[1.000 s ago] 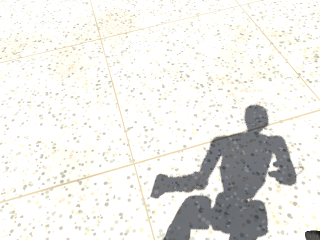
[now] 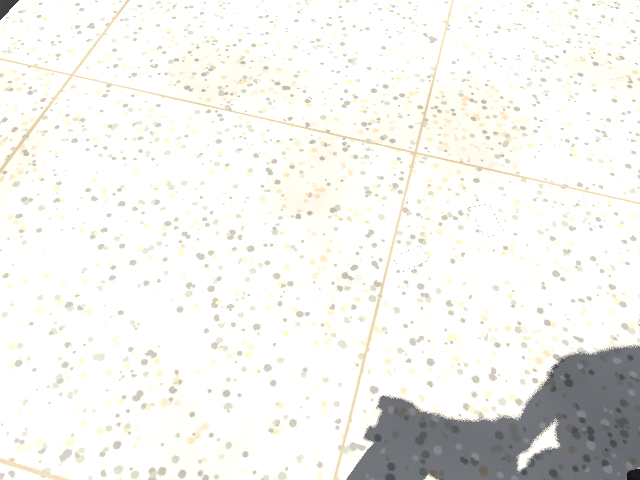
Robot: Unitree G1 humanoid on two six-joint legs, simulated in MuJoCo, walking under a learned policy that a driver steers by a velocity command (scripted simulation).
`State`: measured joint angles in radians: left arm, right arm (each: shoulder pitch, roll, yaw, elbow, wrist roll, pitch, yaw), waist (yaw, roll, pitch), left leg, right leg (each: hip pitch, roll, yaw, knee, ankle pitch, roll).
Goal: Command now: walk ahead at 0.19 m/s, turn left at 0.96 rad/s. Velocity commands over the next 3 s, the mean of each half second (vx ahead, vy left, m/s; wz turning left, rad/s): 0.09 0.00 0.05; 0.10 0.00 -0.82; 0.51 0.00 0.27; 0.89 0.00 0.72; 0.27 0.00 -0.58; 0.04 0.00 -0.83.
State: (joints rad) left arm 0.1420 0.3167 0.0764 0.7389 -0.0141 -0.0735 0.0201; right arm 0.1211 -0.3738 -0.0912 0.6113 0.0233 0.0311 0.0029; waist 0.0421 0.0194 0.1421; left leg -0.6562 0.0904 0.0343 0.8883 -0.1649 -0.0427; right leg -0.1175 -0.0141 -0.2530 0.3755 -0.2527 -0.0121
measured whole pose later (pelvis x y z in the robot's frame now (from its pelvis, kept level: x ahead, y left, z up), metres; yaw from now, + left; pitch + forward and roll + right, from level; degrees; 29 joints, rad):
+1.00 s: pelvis +0.24 -0.06 +0.00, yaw -30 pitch +3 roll +2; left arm 0.26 0.35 0.10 0.64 -0.03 0.05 0.05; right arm 0.01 -0.30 -0.09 0.70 0.00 -0.05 0.01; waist 0.04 0.01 0.03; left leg -0.44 -0.08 -0.12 0.52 -0.17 -0.07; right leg -0.20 0.11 0.29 0.54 -0.36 -0.05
